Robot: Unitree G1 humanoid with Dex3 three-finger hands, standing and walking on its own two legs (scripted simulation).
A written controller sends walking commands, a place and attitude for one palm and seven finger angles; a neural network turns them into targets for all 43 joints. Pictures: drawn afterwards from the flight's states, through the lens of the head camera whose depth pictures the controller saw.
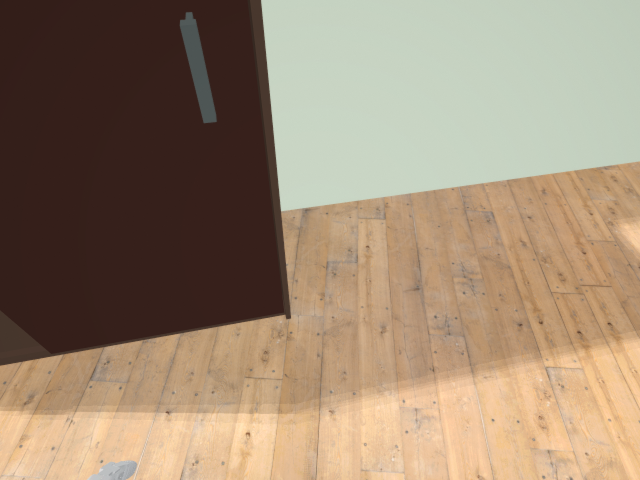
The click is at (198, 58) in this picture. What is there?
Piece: wardrobe's sliding door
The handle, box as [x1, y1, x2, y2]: [180, 12, 216, 122]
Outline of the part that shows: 186,12 185,19 180,20 180,28 203,121 216,121 195,19 192,17 191,12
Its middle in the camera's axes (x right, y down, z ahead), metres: -0.21 -0.29 +0.66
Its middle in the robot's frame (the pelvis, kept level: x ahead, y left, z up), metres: +0.70 +0.25 +0.17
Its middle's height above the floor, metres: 0.94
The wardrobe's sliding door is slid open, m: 0.00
